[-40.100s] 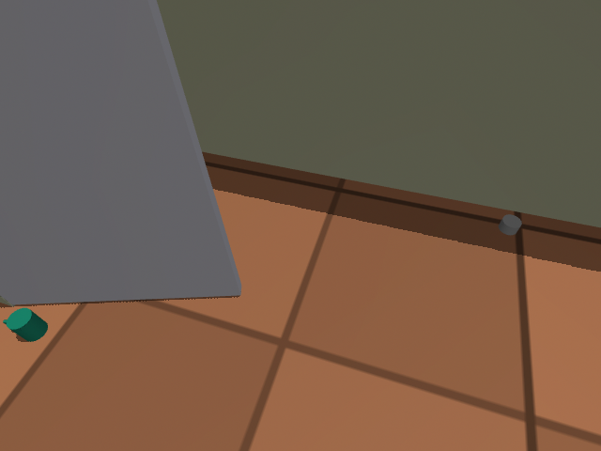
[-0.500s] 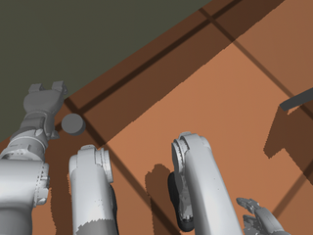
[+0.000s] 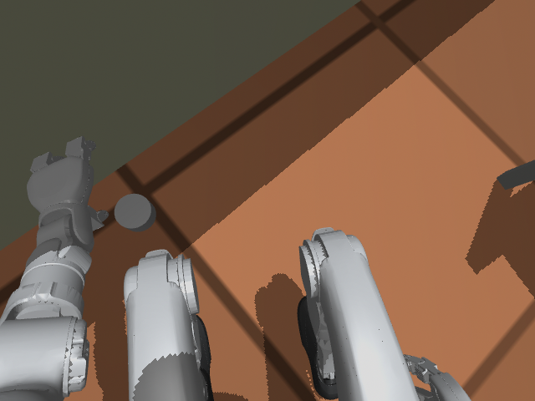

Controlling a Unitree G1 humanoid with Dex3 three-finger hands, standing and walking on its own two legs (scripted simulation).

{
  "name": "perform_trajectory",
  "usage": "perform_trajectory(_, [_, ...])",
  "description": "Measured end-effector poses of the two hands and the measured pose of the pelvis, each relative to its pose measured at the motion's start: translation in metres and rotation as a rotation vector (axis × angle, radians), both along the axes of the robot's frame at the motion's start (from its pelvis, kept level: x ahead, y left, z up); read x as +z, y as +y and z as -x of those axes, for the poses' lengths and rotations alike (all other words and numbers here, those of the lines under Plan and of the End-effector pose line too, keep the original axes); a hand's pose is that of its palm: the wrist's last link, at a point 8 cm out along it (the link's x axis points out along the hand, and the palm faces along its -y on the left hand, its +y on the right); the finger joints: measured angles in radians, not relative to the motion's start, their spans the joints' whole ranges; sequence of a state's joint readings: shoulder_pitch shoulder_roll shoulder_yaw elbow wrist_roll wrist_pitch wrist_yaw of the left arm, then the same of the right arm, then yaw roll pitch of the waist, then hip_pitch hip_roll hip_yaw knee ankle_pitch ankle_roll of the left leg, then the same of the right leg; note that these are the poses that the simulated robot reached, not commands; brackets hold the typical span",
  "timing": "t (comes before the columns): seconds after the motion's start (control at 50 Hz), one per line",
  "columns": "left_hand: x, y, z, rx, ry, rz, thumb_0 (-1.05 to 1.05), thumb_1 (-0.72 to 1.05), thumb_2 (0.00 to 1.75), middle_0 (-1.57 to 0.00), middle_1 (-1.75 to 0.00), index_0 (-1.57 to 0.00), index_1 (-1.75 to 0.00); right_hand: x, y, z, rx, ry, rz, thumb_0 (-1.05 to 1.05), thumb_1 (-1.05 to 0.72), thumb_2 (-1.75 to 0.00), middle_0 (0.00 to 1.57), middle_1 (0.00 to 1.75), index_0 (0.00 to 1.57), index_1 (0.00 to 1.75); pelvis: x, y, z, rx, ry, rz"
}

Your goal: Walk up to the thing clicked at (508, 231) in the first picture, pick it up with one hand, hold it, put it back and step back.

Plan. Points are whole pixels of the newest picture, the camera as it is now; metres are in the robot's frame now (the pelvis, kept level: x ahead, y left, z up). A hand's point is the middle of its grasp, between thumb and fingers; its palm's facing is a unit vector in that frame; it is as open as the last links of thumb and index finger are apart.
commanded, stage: home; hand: left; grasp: from above
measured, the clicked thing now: (136, 213) +0.43 +0.25 -0.33
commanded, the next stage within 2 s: none
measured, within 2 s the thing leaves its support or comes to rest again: neither
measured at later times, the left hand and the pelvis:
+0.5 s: hand (21, 318) +0.26 +0.23 +0.08, palm faces -0.05 -0.89 -0.45, open 7.4 cm; pelvis +0.00 +0.00 +0.18, yaw +5 degrees
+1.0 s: hand out of the picture +0.22 +0.21 +0.30, palm faces +0.18 -0.96 -0.21, open 7.4 cm; pelvis +0.07 +0.01 +0.35, yaw +7 degrees
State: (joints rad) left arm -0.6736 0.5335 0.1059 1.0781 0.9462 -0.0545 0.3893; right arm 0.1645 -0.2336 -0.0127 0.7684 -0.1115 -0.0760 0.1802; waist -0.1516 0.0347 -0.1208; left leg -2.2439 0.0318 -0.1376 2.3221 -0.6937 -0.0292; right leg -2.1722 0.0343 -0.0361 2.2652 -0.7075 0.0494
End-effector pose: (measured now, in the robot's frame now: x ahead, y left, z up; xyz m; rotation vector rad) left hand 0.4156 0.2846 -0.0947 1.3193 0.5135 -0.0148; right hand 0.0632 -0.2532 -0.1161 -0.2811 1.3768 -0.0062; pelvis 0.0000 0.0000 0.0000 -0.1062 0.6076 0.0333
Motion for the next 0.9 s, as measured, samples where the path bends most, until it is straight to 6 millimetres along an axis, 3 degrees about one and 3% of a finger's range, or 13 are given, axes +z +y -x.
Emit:
perform_trajectory(0.1, [0.054,0.003,0.030,0.077,0.044,0.139,0.00,0.29,0.88,-0.23,-0.50,-0.22,-0.50,0.034,0.004,-0.038,0.003,-0.110,-0.026,0.00,-0.90,-0.90,0.21,0.30,0.21,0.30,0.041,0.000,0.000,0.013,0.004,-0.006])
perform_trajectory(0.24, [0.117,0.000,0.091,0.174,0.075,0.384,0.01,0.68,0.91,-0.22,-0.38,-0.22,-0.39,0.099,0.001,-0.100,0.064,-0.291,0.004,0.00,-0.90,-0.90,0.20,0.30,0.21,0.30,0.094,-0.002,0.001,0.029,-0.031,-0.021])
perform_trajectory(0.36, [0.161,-0.005,0.134,0.279,0.052,0.555,0.01,0.83,0.90,-0.21,-0.33,-0.22,-0.33,0.155,0.006,-0.147,0.108,-0.454,0.030,0.00,-0.90,-0.90,0.20,0.30,0.20,0.30,0.131,-0.004,0.002,0.044,-0.073,-0.031])
perform_trajectory(0.44, [0.191,-0.011,0.156,0.371,0.041,0.660,0.01,0.87,0.90,-0.21,-0.32,-0.22,-0.32,0.190,0.015,-0.168,0.111,-0.544,0.024,0.00,-0.90,-0.90,0.20,0.30,0.20,0.30,0.157,-0.004,0.000,0.054,-0.104,-0.038])
perform_trajectory(0.56, [0.240,-0.021,0.182,0.509,0.048,0.804,0.01,0.89,0.90,-0.21,-0.31,-0.21,-0.31,0.241,0.034,-0.176,0.088,-0.615,-0.006,0.00,-0.90,-0.90,0.20,0.30,0.21,0.30,0.202,-0.005,-0.008,0.066,-0.157,-0.047])
perform_trajectory(0.68, [0.293,-0.027,0.197,0.636,0.056,0.901,0.02,0.90,0.90,-0.20,-0.30,-0.21,-0.31,0.290,0.044,-0.166,0.044,-0.622,-0.011,0.01,-0.90,-0.90,0.21,0.30,0.21,0.30,0.252,-0.003,-0.024,0.082,-0.217,-0.053])
perform_trajectory(0.9, [0.386,-0.030,0.209,0.711,0.038,0.994,0.02,0.90,0.90,-0.20,-0.30,-0.20,-0.30,0.371,0.036,-0.150,-0.033,-0.665,0.070,0.01,-0.90,-0.90,0.21,0.30,0.21,0.30,0.326,0.003,-0.057,0.097,-0.337,-0.067])
